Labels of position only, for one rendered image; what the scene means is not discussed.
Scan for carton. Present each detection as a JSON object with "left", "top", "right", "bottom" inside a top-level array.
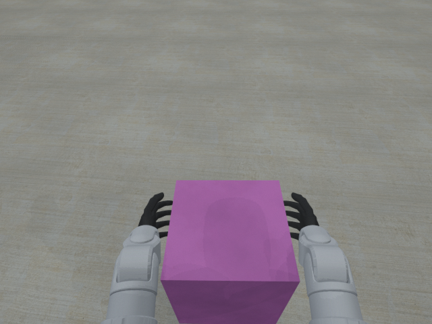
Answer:
[{"left": 161, "top": 180, "right": 300, "bottom": 324}]

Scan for robot left forearm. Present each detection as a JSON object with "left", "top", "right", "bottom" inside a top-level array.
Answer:
[{"left": 101, "top": 225, "right": 161, "bottom": 324}]

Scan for robot right forearm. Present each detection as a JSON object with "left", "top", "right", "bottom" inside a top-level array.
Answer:
[{"left": 298, "top": 225, "right": 368, "bottom": 324}]

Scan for robot right hand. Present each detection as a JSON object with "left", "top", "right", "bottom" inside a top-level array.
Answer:
[{"left": 283, "top": 192, "right": 319, "bottom": 240}]

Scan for robot left hand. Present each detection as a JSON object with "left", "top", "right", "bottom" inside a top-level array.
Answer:
[{"left": 138, "top": 192, "right": 173, "bottom": 238}]

